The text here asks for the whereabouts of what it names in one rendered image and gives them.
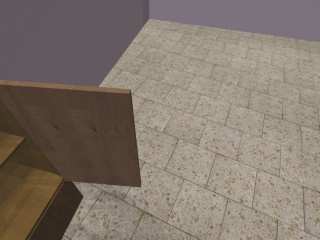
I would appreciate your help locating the cupboard door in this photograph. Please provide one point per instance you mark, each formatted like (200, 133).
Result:
(87, 132)

